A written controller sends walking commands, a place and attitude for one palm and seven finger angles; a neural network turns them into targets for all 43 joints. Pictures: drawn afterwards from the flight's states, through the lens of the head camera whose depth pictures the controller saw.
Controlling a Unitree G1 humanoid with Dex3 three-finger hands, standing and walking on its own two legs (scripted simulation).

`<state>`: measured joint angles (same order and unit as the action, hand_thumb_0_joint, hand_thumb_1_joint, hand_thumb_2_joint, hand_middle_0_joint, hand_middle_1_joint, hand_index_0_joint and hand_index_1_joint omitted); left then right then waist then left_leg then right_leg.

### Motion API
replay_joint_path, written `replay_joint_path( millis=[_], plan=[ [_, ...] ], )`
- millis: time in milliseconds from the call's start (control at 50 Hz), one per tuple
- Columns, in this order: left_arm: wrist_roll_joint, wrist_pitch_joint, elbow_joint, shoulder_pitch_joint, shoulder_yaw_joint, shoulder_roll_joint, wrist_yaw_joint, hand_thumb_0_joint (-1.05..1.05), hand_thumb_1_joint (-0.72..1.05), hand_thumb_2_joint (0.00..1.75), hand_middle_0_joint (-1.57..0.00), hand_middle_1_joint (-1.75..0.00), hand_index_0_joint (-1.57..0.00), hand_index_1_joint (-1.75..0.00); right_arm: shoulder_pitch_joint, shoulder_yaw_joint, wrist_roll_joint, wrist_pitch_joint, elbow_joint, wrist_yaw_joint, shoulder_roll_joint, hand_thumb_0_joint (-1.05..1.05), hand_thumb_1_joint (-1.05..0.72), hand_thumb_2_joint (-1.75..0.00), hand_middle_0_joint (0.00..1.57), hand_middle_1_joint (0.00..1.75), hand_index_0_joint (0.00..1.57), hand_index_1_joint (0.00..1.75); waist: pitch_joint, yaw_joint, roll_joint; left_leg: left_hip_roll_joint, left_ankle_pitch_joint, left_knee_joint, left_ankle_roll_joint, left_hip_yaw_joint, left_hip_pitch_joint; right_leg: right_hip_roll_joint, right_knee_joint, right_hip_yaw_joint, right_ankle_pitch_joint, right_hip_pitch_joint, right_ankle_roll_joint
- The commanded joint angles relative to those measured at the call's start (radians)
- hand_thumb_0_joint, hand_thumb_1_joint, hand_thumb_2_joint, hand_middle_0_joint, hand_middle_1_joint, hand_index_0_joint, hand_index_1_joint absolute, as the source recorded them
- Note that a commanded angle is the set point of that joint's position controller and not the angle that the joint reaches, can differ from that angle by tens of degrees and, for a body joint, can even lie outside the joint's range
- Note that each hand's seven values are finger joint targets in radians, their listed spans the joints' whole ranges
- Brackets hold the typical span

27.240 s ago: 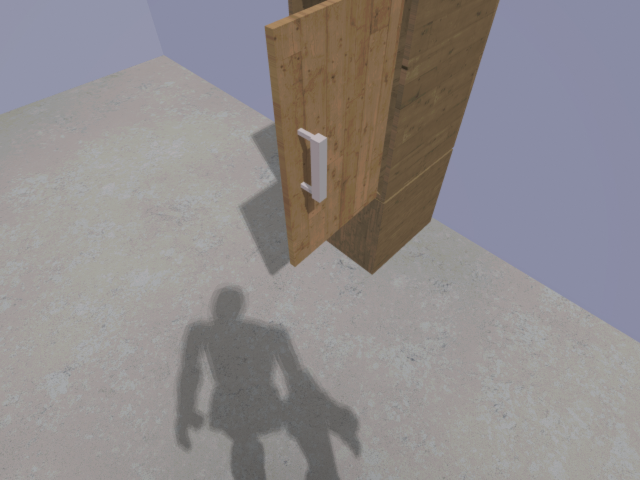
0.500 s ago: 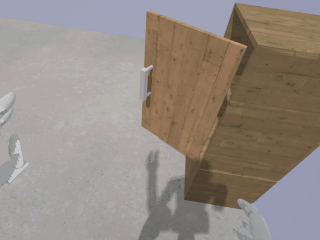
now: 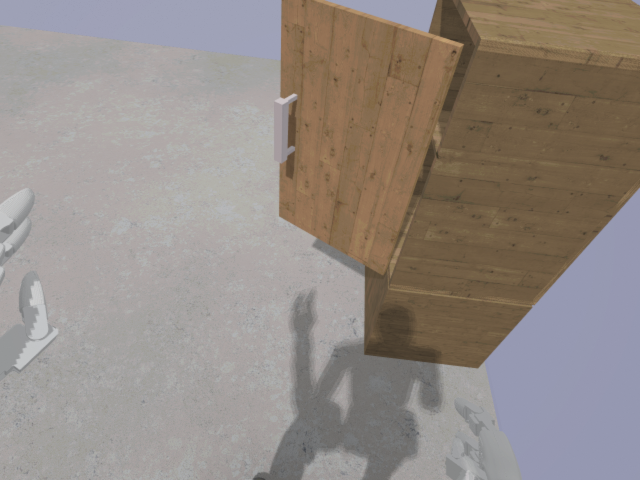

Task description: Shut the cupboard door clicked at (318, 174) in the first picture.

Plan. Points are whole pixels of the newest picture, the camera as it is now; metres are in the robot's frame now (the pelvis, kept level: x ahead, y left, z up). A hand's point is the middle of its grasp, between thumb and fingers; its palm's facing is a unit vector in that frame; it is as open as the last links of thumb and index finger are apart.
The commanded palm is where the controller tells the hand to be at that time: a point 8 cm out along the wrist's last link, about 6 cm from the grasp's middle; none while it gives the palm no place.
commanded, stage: stop stepping back and stand still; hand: left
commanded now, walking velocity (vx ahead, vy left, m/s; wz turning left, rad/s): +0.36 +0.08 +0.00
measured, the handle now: (286, 128) +0.84 +0.10 -0.01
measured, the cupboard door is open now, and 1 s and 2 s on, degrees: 60 60 60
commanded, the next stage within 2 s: let the arm hang, fingers relaxed in 1.26 s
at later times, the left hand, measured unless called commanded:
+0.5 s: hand out of the picture +0.16 +0.31 +0.18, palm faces +0.41 -0.80 -0.44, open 7.4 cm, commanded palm +0.12 +0.35 +0.19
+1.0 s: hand out of the picture +0.21 +0.31 +0.17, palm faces +0.38 -0.79 -0.48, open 7.4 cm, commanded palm +0.16 +0.35 +0.19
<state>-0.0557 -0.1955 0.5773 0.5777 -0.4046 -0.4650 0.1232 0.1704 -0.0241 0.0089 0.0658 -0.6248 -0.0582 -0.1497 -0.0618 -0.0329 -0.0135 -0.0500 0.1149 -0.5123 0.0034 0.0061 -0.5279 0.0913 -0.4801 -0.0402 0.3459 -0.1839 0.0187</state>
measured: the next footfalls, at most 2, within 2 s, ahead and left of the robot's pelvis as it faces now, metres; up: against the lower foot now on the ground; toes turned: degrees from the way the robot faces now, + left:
right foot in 0.38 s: +0.00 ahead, -0.03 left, +0.00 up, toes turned -2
left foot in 0.58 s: +0.08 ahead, +0.16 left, +0.00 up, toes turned +2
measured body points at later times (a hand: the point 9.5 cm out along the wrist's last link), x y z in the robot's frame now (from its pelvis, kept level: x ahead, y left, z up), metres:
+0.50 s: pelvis -0.03 +0.05 +0.00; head -0.07 +0.07 +0.45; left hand +0.13 +0.35 +0.21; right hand +0.11 -0.18 -0.08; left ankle +0.05 +0.13 -0.71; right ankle -0.06 -0.04 -0.73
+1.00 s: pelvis +0.01 +0.05 +0.01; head +0.00 +0.06 +0.46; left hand +0.19 +0.35 +0.19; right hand +0.15 -0.18 -0.08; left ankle +0.04 +0.16 -0.73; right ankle -0.04 -0.03 -0.73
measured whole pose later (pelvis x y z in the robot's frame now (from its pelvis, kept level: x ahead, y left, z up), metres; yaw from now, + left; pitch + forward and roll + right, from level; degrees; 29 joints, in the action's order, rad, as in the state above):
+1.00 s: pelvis +0.01 +0.05 +0.01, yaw -2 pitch +2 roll -1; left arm -0.05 -0.14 0.47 0.60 -0.41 -0.43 0.16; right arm 0.23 -0.03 0.01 0.07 -0.63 -0.07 -0.18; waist -0.07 -0.02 0.01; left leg -0.03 0.22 -0.50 0.01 -0.07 -0.32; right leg 0.06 -0.44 0.02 0.30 -0.18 0.05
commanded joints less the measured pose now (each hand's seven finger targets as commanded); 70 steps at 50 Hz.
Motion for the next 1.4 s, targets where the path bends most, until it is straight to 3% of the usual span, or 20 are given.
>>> replay_joint_path(
  millis=[0, 80, 120, 160, 180, 240, 300, 360, 400, 440, 520, 560, 620, 660, 720, 840, 1040, 1320, 1340, 1380],
  plan=[
    [-0.006, -0.002, 0.061, 0.001, -0.169, -0.172, 0.058, 0.0, 0.9, 0.9, -0.2, -0.3, -0.2, -0.3, -0.049, 0.045, -0.011, 0.007, 0.15, -0.035, -0.158, 0.0, -0.9, -0.9, 0.2, 0.3, 0.2, 0.3, 0.017, 0.002, -0.049, 0.028, 0.161, -0.199, -0.021, 0.016, 0.235, -0.292, 0.284, -0.216, 0.207, -0.342, 0.097],
    [0.033, -0.009, -0.043, -0.263, -0.065, -0.125, 0.056, 0.0, 0.9, 0.9, -0.2, -0.3, -0.2, -0.3, -0.035, 0.054, -0.005, 0.03, 0.132, -0.047, -0.196, 0.0, -0.9, -0.9, 0.2, 0.3, 0.2, 0.3, 0.21, -0.02, -0.073, -0.004, 0.192, -0.105, 0.01, 0.041, 0.24, -0.24, 0.252, -0.126, 0.251, -0.406, 0.065],
    [0.039, -0.025, -0.019, -0.297, -0.041, -0.116, 0.05, 0.0, 0.9, 0.9, -0.2, -0.3, -0.2, -0.3, -0.036, 0.057, 0.003, 0.047, 0.14, -0.048, -0.205, 0.0, -0.9, -0.9, 0.2, 0.3, 0.2, 0.3, 0.2, -0.011, 0.077, -0.028, 0.285, 0.031, 0.021, 0.109, 0.267, -0.166, 0.166, -0.069, 0.219, -0.38, 0.041],
    [0.04, -0.04, 0.073, -0.307, -0.046, -0.11, 0.048, 0.0, 0.9, 0.9, -0.2, -0.3, -0.2, -0.3, -0.033, 0.049, 0.001, 0.068, 0.145, -0.048, -0.213, 0.0, -0.9, -0.9, 0.2, 0.3, 0.2, 0.3, 0.136, -0.008, 0.308, -0.122, 0.639, 0.366, 0.019, 0.33, 0.137, -0.028, -0.101, 0.05, 0.155, -0.179, -0.012],
    [0.039, -0.044, 0.109, -0.307, -0.061, -0.116, 0.049, 0.0, 0.9, 0.9, -0.2, -0.3, -0.2, -0.3, -0.027, 0.047, -0.007, 0.083, 0.15, -0.045, -0.205, 0.0, -0.9, -0.9, 0.2, 0.3, 0.2, 0.3, 0.102, 0.008, 0.334, -0.163, 0.763, 0.479, 0.011, 0.417, 0.074, 0.006, -0.206, 0.044, 0.122, -0.092, -0.021],
    [0.025, -0.046, 0.211, -0.207, -0.105, -0.155, 0.045, 0.0, 0.9, 0.9, -0.2, -0.3, -0.2, -0.3, -0.017, 0.055, -0.02, 0.111, 0.153, -0.026, -0.184, 0.0, -0.9, -0.9, 0.2, 0.3, 0.2, 0.3, -0.044, 0.039, 0.237, -0.153, 0.636, 0.472, -0.032, 0.311, 0.152, 0.019, -0.191, 0.064, 0.133, -0.002, -0.006],
    [0.012, -0.019, 0.211, -0.037, -0.118, -0.138, 0.041, 0.0, 0.9, 0.9, -0.2, -0.3, -0.2, -0.3, -0.016, 0.053, -0.022, 0.096, 0.168, -0.013, -0.171, 0.0, -0.9, -0.9, 0.2, 0.3, 0.2, 0.3, -0.099, 0.033, 0.242, -0.07, 0.471, 0.356, -0.055, 0.099, 0.132, 0.004, 0.048, 0.105, 0.086, 0.14, 0.019],
    [-0.002, 0.004, 0.143, 0.001, -0.168, -0.166, 0.047, 0.0, 0.9, 0.9, -0.2, -0.3, -0.2, -0.3, 0.008, 0.056, -0.035, 0.051, 0.155, -0.008, -0.162, 0.0, -0.9, -0.9, 0.2, 0.3, 0.2, 0.3, -0.109, 0.018, 0.028, 0.004, 0.266, 0.009, -0.039, -0.016, 0.176, -0.197, 0.208, -0.096, 0.101, 0.022, 0.103],
    [-0.005, 0.018, 0.087, -0.062, -0.158, -0.157, 0.061, 0.0, 0.9, 0.9, -0.2, -0.3, -0.2, -0.3, 0.013, 0.068, -0.024, 0.032, 0.134, -0.015, -0.172, 0.0, -0.9, -0.9, 0.2, 0.3, 0.2, 0.3, -0.035, 0.014, -0.125, 0.025, 0.237, -0.252, -0.03, -0.002, 0.17, -0.344, 0.307, -0.319, 0.389, -0.188, 0.2],
    [0.0, 0.028, 0.032, -0.118, -0.123, -0.13, 0.073, 0.0, 0.9, 0.9, -0.2, -0.3, -0.2, -0.3, 0.012, 0.065, -0.017, 0.012, 0.126, -0.013, -0.183, 0.0, -0.9, -0.9, 0.2, 0.3, 0.2, 0.3, 0.05, 0.002, -0.126, 0.005, 0.241, -0.357, -0.023, 0.026, 0.082, -0.377, 0.307, -0.331, 0.426, -0.237, 0.218],
    [0.032, 0.011, 0.022, -0.292, -0.048, -0.118, 0.078, 0.0, 0.9, 0.9, -0.2, -0.3, -0.2, -0.3, -0.027, 0.043, -0.01, 0.028, 0.119, -0.035, -0.181, 0.0, -0.9, -0.9, 0.2, 0.3, 0.2, 0.3, 0.119, -0.001, 0.017, -0.008, 0.243, -0.037, 0.017, -0.011, 0.276, -0.229, 0.142, -0.101, 0.252, -0.289, 0.101],
    [0.033, 0.003, 0.087, -0.281, -0.06, -0.124, 0.071, 0.0, 0.9, 0.9, -0.2, -0.3, -0.2, -0.3, -0.038, 0.046, -0.006, 0.051, 0.143, -0.045, -0.206, 0.0, -0.9, -0.9, 0.2, 0.3, 0.2, 0.3, 0.098, 0.011, 0.192, -0.135, 0.245, 0.165, 0.065, 0.202, 0.296, -0.098, -0.058, 0.012, 0.048, -0.244, 0.018],
    [0.024, -0.015, 0.132, -0.223, -0.094, -0.134, 0.052, 0.0, 0.9, 0.9, -0.2, -0.3, -0.2, -0.3, -0.041, 0.029, -0.02, 0.075, 0.139, -0.036, -0.166, 0.0, -0.9, -0.9, 0.2, 0.3, 0.2, 0.3, 0.107, 0.011, 0.226, -0.24, 0.583, 0.419, 0.079, 0.407, 0.131, -0.068, -0.194, 0.016, 0.047, -0.126, -0.024],
    [0.029, -0.037, 0.192, -0.218, -0.111, -0.144, 0.049, 0.0, 0.9, 0.9, -0.2, -0.3, -0.2, -0.3, -0.036, 0.037, -0.024, 0.094, 0.139, -0.029, -0.161, 0.0, -0.9, -0.9, 0.2, 0.3, 0.2, 0.3, 0.051, 0.023, 0.159, -0.226, 0.464, 0.384, 0.074, 0.326, 0.175, -0.074, -0.138, 0.022, 0.006, -0.085, -0.024],
    [0.026, -0.04, 0.18, -0.118, -0.123, -0.121, 0.049, 0.0, 0.9, 0.9, -0.2, -0.3, -0.2, -0.3, -0.015, 0.048, -0.016, 0.101, 0.148, -0.017, -0.172, 0.0, -0.9, -0.9, 0.2, 0.3, 0.2, 0.3, -0.03, 0.025, 0.208, -0.172, 0.317, 0.303, 0.038, 0.163, 0.211, -0.066, 0.006, 0.05, -0.057, 0.01, -0.022],
    [0.001, -0.017, 0.066, 0.033, -0.169, -0.135, 0.052, 0.0, 0.9, 0.9, -0.2, -0.3, -0.2, -0.3, 0.007, 0.057, -0.003, 0.083, 0.149, -0.015, -0.173, 0.0, -0.9, -0.9, 0.2, 0.3, 0.2, 0.3, -0.156, 0.025, 0.074, -0.096, -0.079, 0.107, 0.003, 0.038, 0.277, -0.112, 0.073, 0.008, -0.313, 0.087, -0.003],
    [0.01, 0.0, 0.068, -0.116, -0.12, -0.15, 0.067, 0.0, 0.9, 0.9, -0.2, -0.3, -0.2, -0.3, -0.037, 0.049, 0.013, 0.032, 0.15, -0.037, -0.169, 0.0, -0.9, -0.9, 0.2, 0.3, 0.2, 0.3, -0.093, 0.019, 0.007, -0.035, -0.102, -0.018, 0.009, -0.018, 0.287, -0.203, 0.089, -0.082, -0.579, 0.013, -0.017],
    [0.013, -0.015, 0.037, -0.114, -0.091, -0.118, 0.057, 0.0, 0.9, 0.9, -0.2, -0.3, -0.2, -0.3, -0.043, 0.047, 0.012, 0.009, 0.172, -0.036, -0.174, 0.0, -0.9, -0.9, 0.2, 0.3, 0.2, 0.3, -0.029, 0.03, 0.06, -0.04, -0.057, 0.046, 0.025, 0.006, 0.289, -0.164, 0.135, -0.058, -0.327, -0.025, -0.031],
    [0.056, 0.095, -0.67, -0.148, 0.34, 0.079, -0.07, 0.0, 0.9, 0.9, -0.2, -0.3, -0.2, -0.3, -0.132, 0.073, 0.016, 0.087, 0.011, 0.058, -0.279, 0.0, -0.9, -0.9, 0.2, 0.3, 0.2, 0.3, 0.072, 0.0, 0.052, -0.082, -0.265, -0.044, 0.025, 0.031, 0.271, -0.195, 0.017, 0.044, -0.404, -0.138, 0.013],
    [0.075, 0.192, -0.739, -0.186, 0.309, 0.074, -0.116, 0.0, 0.9, 0.9, -0.2, -0.3, -0.2, -0.3, -0.009, 0.085, -0.011, 0.019, -0.033, 0.062, -0.307, 0.0, -0.9, -0.9, 0.2, 0.3, 0.2, 0.3, -0.003, 0.023, 0.04, -0.087, -0.175, -0.018, 0.039, 0.042, 0.266, -0.184, 0.016, -0.007, -0.298, -0.112, 0.017]
  ],
)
